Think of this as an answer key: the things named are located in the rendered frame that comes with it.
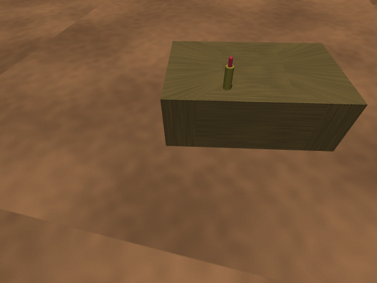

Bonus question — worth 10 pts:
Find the bottle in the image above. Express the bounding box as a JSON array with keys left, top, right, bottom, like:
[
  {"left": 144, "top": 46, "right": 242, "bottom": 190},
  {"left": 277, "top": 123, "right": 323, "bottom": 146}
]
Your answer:
[{"left": 223, "top": 57, "right": 234, "bottom": 90}]

